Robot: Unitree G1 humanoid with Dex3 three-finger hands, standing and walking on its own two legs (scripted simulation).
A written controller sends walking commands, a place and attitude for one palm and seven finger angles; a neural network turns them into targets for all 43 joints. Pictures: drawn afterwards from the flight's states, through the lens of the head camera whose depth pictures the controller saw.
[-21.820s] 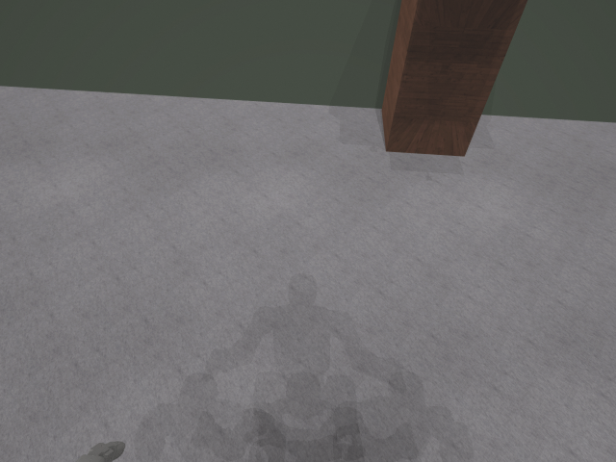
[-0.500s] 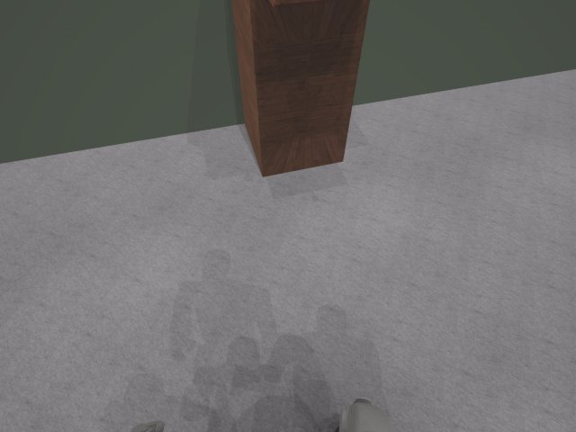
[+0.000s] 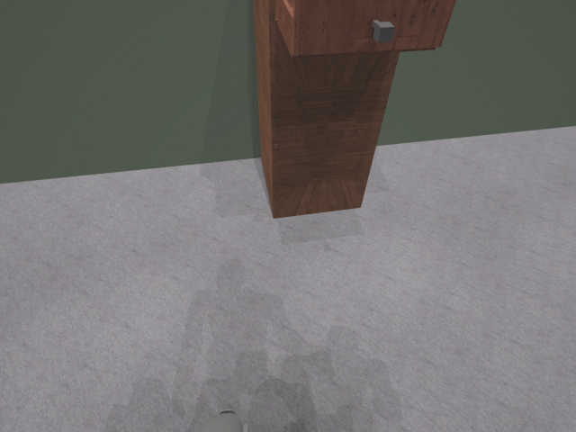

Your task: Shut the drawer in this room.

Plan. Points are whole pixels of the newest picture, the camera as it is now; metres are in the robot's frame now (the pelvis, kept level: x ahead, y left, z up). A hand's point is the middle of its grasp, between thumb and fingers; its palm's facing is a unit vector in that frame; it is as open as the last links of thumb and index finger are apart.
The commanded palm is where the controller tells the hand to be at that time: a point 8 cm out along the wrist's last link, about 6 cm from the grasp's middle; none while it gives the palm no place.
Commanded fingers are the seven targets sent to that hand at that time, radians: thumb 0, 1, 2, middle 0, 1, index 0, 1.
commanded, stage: turn or walk to find it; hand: left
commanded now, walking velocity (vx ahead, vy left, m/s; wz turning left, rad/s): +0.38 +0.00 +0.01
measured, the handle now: (380, 29) +0.92 -0.13 +0.17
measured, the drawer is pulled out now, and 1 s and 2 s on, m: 0.25 0.25 0.25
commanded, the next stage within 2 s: stand and wait in 0.10 s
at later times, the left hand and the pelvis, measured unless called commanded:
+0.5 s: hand (175, 373) +0.24 +0.22 -0.17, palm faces +0.02 -0.98 -0.21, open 7.4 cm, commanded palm none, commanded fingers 0.00 0.90 0.90 -0.20 -0.30 -0.20 -0.30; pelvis +0.15 +0.04 +0.00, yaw -1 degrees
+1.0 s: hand (189, 412) +0.18 +0.18 -0.17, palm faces +0.06 -0.97 -0.22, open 7.2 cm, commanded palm none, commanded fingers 0.00 0.90 0.90 -0.20 -0.30 -0.20 -0.30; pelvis +0.18 +0.01 +0.00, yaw +0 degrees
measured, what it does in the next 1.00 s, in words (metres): walks ahead: left foot, then right foot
